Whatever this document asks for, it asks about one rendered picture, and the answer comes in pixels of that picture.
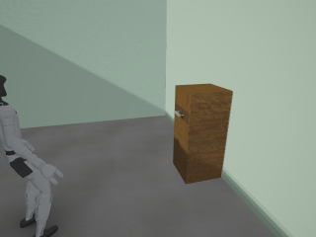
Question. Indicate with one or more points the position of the robot right forearm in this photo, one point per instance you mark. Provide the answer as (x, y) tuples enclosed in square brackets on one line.
[(23, 151)]

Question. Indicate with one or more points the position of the cabinet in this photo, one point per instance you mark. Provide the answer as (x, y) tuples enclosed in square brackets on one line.
[(199, 146)]

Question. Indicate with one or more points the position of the robot right upper arm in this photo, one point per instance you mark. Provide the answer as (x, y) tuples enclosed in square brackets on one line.
[(7, 121)]

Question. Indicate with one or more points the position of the right robot thigh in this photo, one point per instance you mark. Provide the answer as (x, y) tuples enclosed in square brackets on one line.
[(24, 168)]

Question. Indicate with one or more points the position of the drawer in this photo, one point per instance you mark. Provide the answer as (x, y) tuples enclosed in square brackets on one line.
[(181, 111)]

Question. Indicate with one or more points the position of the right robot hand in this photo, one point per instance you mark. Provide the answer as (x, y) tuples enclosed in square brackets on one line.
[(47, 171)]

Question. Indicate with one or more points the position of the left robot hand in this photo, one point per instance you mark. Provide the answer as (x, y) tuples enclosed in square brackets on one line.
[(25, 142)]

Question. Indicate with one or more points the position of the robot right shin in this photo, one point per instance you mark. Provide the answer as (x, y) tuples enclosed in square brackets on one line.
[(42, 210)]

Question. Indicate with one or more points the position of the handle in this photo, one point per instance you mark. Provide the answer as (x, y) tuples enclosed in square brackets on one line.
[(177, 113)]

